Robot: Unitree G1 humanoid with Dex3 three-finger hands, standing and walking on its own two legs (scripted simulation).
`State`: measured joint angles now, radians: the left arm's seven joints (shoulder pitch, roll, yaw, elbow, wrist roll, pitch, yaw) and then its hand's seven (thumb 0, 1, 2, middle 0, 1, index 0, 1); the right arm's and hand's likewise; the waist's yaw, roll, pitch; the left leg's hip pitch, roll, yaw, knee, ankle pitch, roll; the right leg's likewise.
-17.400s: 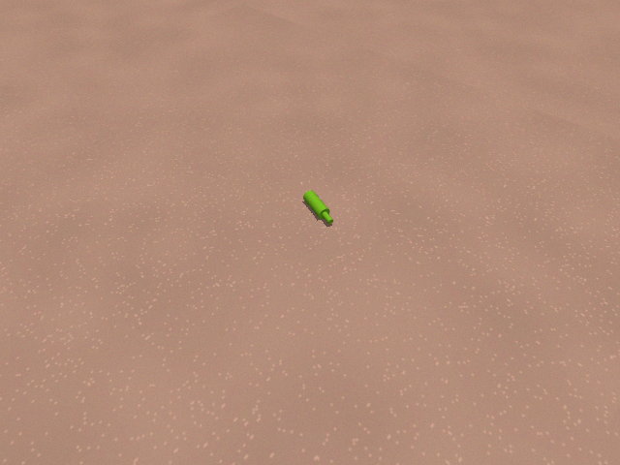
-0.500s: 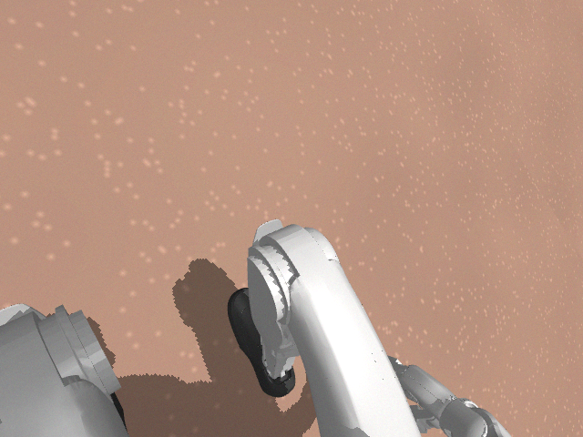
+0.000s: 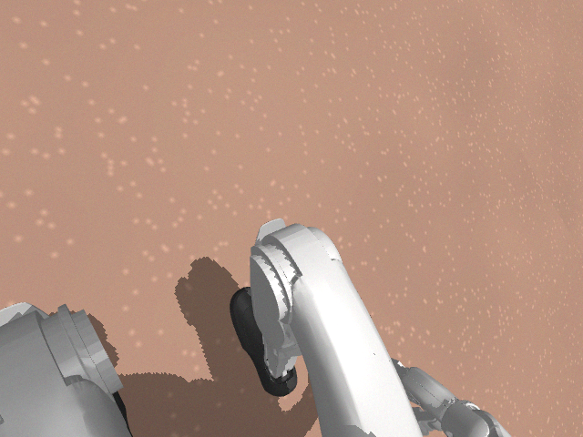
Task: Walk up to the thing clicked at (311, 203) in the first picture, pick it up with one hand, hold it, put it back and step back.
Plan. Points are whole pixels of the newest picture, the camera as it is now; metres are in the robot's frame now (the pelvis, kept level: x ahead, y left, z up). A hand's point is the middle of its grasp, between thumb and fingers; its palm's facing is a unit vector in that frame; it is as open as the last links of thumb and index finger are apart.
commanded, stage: settle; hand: left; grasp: from above
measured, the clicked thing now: out of the picture +0.45 +0.35 -0.27
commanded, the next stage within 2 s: lift in 0.94 s
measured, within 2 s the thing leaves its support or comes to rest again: leaves its support in 0.32 s
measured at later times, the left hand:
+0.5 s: hand out of the picture +0.44 +0.38 -0.20, palm faces -0.34 -0.15 -0.93, open 9.0 cm
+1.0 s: hand out of the picture +0.43 +0.38 -0.13, palm faces -0.39 -0.13 -0.91, open 8.9 cm
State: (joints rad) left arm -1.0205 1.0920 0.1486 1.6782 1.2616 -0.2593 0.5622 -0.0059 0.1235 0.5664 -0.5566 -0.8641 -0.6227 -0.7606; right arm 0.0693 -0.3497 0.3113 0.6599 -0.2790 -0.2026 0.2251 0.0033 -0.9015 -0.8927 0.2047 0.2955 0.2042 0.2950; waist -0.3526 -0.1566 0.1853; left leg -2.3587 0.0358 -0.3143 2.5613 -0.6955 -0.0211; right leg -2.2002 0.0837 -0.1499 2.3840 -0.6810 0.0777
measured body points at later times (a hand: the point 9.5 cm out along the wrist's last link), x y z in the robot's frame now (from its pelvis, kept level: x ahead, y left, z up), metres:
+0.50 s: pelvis +0.00 +0.00 +0.01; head +0.25 +0.14 +0.35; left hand +0.45 +0.38 -0.15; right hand +0.10 -0.26 -0.06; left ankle +0.06 +0.13 -0.27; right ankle +0.12 -0.13 -0.27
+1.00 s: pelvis +0.00 -0.01 +0.02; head +0.23 +0.11 +0.39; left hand +0.44 +0.38 -0.08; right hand +0.10 -0.27 -0.06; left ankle +0.06 +0.13 -0.27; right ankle +0.12 -0.13 -0.27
